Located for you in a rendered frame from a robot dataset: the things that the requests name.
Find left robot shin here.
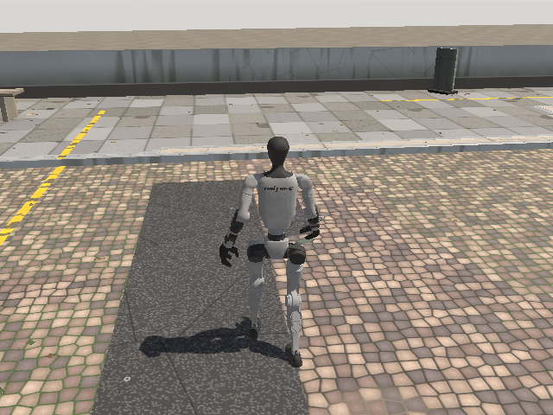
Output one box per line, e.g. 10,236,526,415
249,277,262,327

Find left robot hand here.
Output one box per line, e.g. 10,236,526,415
219,243,238,267

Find humanoid robot head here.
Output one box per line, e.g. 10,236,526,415
263,137,293,178

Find right robot hand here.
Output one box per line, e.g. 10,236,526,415
300,225,320,239

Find robot left upper arm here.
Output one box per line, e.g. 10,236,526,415
236,174,260,223

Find robot right forearm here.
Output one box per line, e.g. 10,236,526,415
308,207,320,231

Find robot right upper arm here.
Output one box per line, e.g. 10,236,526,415
296,174,317,219

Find robot left forearm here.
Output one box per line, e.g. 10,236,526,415
223,209,244,248

